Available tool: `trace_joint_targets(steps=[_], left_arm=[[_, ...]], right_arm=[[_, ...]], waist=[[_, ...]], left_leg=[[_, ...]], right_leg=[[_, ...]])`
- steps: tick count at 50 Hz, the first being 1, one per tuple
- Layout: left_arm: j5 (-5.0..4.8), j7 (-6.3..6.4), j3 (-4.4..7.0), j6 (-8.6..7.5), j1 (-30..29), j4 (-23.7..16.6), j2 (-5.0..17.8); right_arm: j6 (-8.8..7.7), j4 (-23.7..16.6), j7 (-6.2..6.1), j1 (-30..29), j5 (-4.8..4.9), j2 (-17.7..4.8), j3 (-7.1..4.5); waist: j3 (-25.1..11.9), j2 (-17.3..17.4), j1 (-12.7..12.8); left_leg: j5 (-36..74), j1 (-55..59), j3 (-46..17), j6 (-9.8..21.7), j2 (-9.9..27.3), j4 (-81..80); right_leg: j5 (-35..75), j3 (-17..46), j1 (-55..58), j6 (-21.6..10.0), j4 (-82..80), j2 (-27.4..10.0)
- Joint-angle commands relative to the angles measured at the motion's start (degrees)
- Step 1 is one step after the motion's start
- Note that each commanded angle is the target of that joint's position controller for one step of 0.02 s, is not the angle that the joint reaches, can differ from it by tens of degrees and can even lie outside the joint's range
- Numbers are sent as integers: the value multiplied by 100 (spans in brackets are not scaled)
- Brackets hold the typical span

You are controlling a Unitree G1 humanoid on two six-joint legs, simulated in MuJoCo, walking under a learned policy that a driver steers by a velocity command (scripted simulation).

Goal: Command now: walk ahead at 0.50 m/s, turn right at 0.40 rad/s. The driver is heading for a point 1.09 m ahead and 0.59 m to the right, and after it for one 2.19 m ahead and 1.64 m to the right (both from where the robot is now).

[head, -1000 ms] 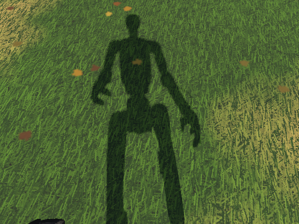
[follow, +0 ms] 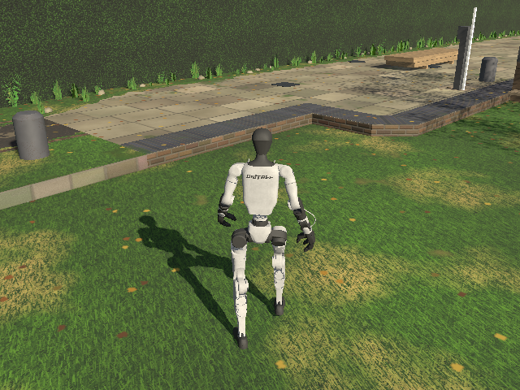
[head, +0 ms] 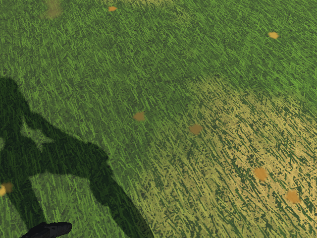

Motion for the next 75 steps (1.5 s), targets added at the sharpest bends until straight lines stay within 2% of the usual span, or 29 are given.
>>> trace_joint_targets(steps=[1, 3, 4, 5, 6, 9, 13, 18, 23, 26, 28, 29, 30, 31, 32, 33, 36, 50, 53, 55, 56, 57, 58, 59, 60, 61, 66, 71, 75], left_arm=[[52, -27, 207, -88, -20, -501, 567], [37, 91, 523, -36, 1729, -13, 1148], [40, 179, 640, -37, 2128, 80, 1852], [15, 153, 528, -109, 2194, -59, 1634], [57, 104, 398, -176, 1948, 15, 1256], [91, 100, 206, -257, 1011, 32, 703], [111, 151, 216, -398, 875, 165, 760], [92, 260, 229, -380, 1181, 450, 879], [-13, 275, 280, -310, 1689, 810, 1025], [-15, 321, 322, -218, 1642, 893, 1097], [58, 328, 246, -165, 1567, 874, 931], [209, 329, 93, -170, 1826, 742, 508], [12, 308, -32, -273, 2617, 709, 18], [-120, 306, 117, -306, 2190, 815, 721], [-173, 311, 208, -304, 1598, 646, 978], [-111, 337, 201, -287, 1317, 587, 918], [-80, 327, 228, -136, 1469, 650, 616], [-5, -6, 105, -66, -270, -116, 242], [12, -32, 263, -18, 155, -152, 540], [-22, 63, 588, 27, 1793, 270, 1085], [-65, 187, 713, 85, 2293, 408, 1621], [-52, 138, 689, -43, 1939, 149, 1923], [-33, 73, 527, -151, 1941, 111, 1334], [0, 67, 454, -237, 1760, 162, 1130], [-2, 70, 399, -275, 1386, 131, 980], [13, 99, 341, -280, 1060, 72, 800], [49, 285, 348, -301, 1069, 57, 935], [12, 380, 369, -223, 1450, 232, 1010], [-37, 400, 366, -167, 1702, 387, 947]], right_arm=[[38, -226, -28, -87, 111, -1199, -272], [58, -234, -71, -99, 48, -955, -131], [-28, -532, -25, 330, -188, -271, 116], [-185, -472, 19, 293, -83, -406, 147], [-245, -623, 64, -337, 174, -847, 4], [-235, -618, 12, -586, -20, -725, 13], [-22, -525, 23, -384, -82, -434, 64], [-70, -772, 75, -1344, -89, -190, 175], [-141, -1027, 217, -2008, -39, -292, 167], [-195, -987, 251, -1676, -71, -490, 86], [-218, -669, 173, -412, -99, -855, -114], [-203, -606, 119, 448, -193, -1292, -209], [-154, -468, 159, 671, -218, -1501, -261], [-155, -546, 161, 564, -136, -898, -113], [-154, -568, 128, 185, -118, -669, -43], [-155, -596, 113, -189, -156, -545, 3], [-239, -528, 76, -636, -227, -292, 39], [16, -66, -74, -206, -28, -903, -213], [139, -96, -109, -354, 82, -1135, -291], [194, -148, -130, -493, 102, -1031, -238], [142, -280, -117, -279, -198, -423, -38], [-53, -619, -56, -2, -180, -55, 126], [-247, -689, 13, -784, 61, -668, 5], [-355, -830, 43, -1098, 174, -729, -6], [-392, -739, -5, -1062, 59, -649, 8], [-372, -680, -33, -1001, -91, -696, -31], [-118, -765, -22, -1128, -212, -442, 1], [-155, -1045, 49, -2137, -142, -216, 108], [-245, -1182, 138, -2353, -74, -431, 39]], waist=[[-174, 637, 510], [-1133, 433, 1445], [-1798, -977, 1121], [-2792, -856, 1189], [-2014, -409, 1313], [-690, -210, 710], [-465, -137, 433], [-79, -138, 762], [169, -140, 959], [9, -281, 684], [-857, -183, 33], [-1858, 625, -153], [-2569, 2337, 201], [-2082, 1475, -56], [-1283, 1060, -51], [-872, 668, 102], [-483, 867, 476], [283, 404, 118], [-158, 675, 537], [-1002, 493, 1446], [-1358, -768, 1340], [-2211, -1508, 802], [-2007, -495, 1253], [-1271, -357, 1158], [-874, 173, 863], [-689, 144, 665], [-411, 38, 498], [-190, -227, 909], [-197, -330, 959]], left_leg=[[5014, -10, -456, 910, 1602, 540], [4813, -1240, -125, 555, 1221, 2815], [632, -3736, -160, 148, 429, 5116], [-1499, -4379, -1435, 79, -86, 6194], [-1115, -4912, -1718, 140, 226, 6390], [47, -4375, -1632, 189, 826, 5324], [737, -4016, -1570, -57, 872, 4683], [2382, -4052, -1446, -127, 666, 2693], [2461, -4004, -1533, 96, 429, 1698], [1833, -3506, -1525, 286, 277, 1443], [1808, -1536, -1342, 552, 171, 1415], [1868, 267, -2505, 927, 1309, 1700], [56, 1682, -5197, 1664, 2325, 657], [-992, 1338, -5305, 1455, 2200, 207], [-916, 635, -4419, 1229, 2096, 142], [-211, -97, -3773, 1144, 1904, 42], [965, -1168, -2497, 1099, 1509, -402], [2831, -130, -299, 997, 1634, -498], [5384, 206, -58, 816, 1639, 635], [5402, -652, 162, 502, 1283, 2921], [1500, -2375, 117, 223, 828, 4828], [-1610, -4413, -1091, -12, -344, 6486], [-1217, -5069, -1864, 114, -28, 6660], [-656, -5263, -1801, 259, 194, 6315], [-208, -4917, -1827, 264, 456, 5808], [60, -4531, -1852, 203, 602, 5326], [881, -4069, -1657, -215, 552, 4091], [2464, -3568, -1590, -312, 126, 2049], [2362, -3377, -1811, -142, 18, 1450]], right_leg=[[-686, -400, 806, -341, -316, 477], [-74, -177, 3604, -695, -668, 609], [-458, 2590, 5789, -1532, -727, -1004], [-921, 4662, 6070, -2099, -1672, -1780], [-805, 3715, 5563, -1765, -1831, -1568], [389, 1859, 3339, -1260, -2126, -858], [888, 1212, 2542, -1365, -2735, -719], [655, 528, 2553, -1066, -2899, -436], [286, 779, 3155, -953, -2629, -807], [852, 1043, 3518, -780, -2107, -944], [1754, 762, 3084, -486, -530, -422], [130, 508, 1900, -235, 1339, 93], [-2960, 511, 37, 80, 3092, 882], [-2874, 1019, -521, 76, 3702, 591], [-2346, 857, -821, 47, 3765, 345], [-1884, 715, -650, 62, 3602, 87], [-1262, 716, 69, 114, 3042, -252], [229, -158, -367, -25, 8, -114], [-629, -583, 518, -356, -59, 378], [-371, -596, 2870, -761, -584, 839], [-74, 1175, 4410, -1132, -607, -277], [-1806, 4612, 5762, -2356, -1669, -1396], [-2008, 4495, 5631, -2038, -2219, -1409], [-1630, 3707, 4980, -1806, -2232, -1241], [-957, 3061, 4150, -1592, -2194, -982], [-380, 2578, 3542, -1493, -2238, -764], [875, 1720, 2444, -1464, -2520, -368], [71, 1445, 2097, -1059, -2401, -16], [-258, 2008, 2582, -949, -1878, -260]])
Velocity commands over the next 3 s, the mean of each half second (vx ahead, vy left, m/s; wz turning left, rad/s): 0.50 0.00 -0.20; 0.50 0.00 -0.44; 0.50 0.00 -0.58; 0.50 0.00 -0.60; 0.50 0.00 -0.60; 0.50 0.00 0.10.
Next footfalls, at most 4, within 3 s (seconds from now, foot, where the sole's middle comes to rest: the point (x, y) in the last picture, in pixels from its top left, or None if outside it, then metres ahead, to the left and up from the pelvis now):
0.06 right None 0.20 -0.12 -0.77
0.56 left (131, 221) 0.53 0.11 -0.77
1.10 right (196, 169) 0.74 -0.20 -0.77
1.60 left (180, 110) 1.09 -0.18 -0.77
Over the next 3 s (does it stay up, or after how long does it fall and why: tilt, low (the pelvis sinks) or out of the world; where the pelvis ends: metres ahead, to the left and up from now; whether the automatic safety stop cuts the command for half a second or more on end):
stays up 1.28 -0.81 0.01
